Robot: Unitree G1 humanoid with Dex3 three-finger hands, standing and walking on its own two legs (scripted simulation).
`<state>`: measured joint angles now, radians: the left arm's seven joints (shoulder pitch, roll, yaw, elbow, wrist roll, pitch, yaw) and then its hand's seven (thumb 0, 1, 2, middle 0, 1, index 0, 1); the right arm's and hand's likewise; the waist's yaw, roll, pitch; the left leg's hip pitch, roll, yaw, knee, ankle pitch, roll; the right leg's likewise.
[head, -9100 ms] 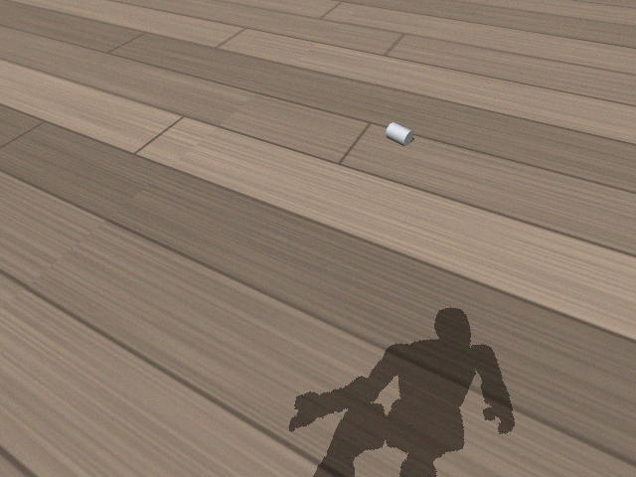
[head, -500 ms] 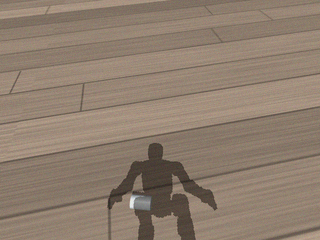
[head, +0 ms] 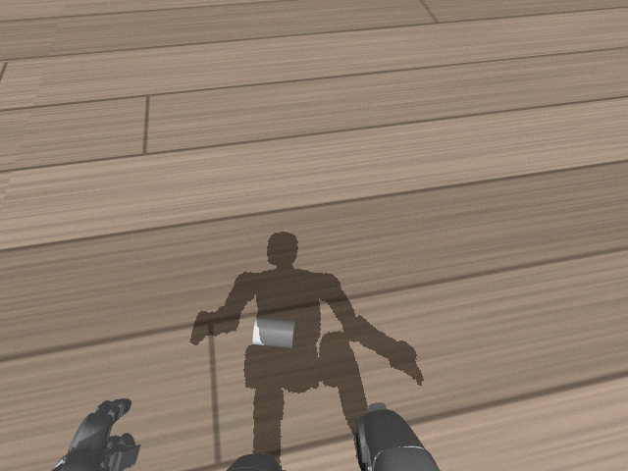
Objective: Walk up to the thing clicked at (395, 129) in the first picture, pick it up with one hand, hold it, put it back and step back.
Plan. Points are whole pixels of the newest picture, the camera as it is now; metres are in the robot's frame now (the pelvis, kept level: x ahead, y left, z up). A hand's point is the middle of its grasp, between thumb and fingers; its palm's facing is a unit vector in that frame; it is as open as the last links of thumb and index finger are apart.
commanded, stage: walk up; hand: left
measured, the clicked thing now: (274, 332) +0.52 +0.12 -0.70
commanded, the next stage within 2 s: none
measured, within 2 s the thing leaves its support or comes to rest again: neither
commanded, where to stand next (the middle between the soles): +0.14 -0.06 m, yaw -5 degrees
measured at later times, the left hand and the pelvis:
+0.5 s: hand (181, 441) +0.17 +0.19 -0.11, palm faces -0.12 -0.92 -0.38, open 7.4 cm; pelvis +0.04 -0.06 +0.02, yaw -5 degrees
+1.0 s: hand out of the picture +0.13 +0.24 -0.15, palm faces -0.12 -0.91 -0.40, open 7.4 cm; pelvis +0.02 -0.03 +0.00, yaw -6 degrees
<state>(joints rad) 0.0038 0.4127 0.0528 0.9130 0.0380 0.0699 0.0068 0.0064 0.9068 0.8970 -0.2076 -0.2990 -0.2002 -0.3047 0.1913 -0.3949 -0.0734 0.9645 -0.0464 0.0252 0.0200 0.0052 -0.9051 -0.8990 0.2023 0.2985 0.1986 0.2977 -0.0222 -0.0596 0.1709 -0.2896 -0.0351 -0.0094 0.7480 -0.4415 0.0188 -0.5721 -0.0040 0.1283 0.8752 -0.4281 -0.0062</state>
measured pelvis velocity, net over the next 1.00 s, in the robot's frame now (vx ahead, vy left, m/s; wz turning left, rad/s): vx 0.02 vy -0.03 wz -0.10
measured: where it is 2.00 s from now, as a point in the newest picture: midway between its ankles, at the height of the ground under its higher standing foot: outside the picture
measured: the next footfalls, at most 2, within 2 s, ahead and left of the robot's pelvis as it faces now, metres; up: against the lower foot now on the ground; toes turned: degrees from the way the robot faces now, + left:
right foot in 0.36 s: +0.11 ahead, -0.19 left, +0.00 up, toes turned -5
left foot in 0.74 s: +0.12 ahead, +0.08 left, +0.00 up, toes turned -6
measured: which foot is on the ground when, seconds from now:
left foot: down 0.00-0.38, up 0.40-0.72, down 0.74-1.00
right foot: up 0.00-0.34, down 0.36-0.76, up 0.78-0.98, down 1.00-1.00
